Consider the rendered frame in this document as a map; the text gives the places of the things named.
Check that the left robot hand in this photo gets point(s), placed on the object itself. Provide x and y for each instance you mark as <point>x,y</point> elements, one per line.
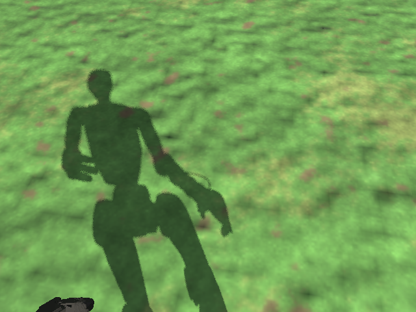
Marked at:
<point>67,305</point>

